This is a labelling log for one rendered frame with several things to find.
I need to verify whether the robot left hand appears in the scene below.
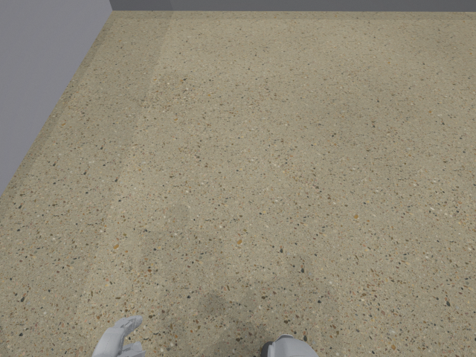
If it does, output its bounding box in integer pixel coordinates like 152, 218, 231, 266
92, 315, 146, 357

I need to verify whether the robot right shin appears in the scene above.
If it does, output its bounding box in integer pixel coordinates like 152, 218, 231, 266
275, 334, 294, 342

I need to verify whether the robot right thigh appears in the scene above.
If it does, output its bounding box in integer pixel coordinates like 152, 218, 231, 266
268, 338, 319, 357

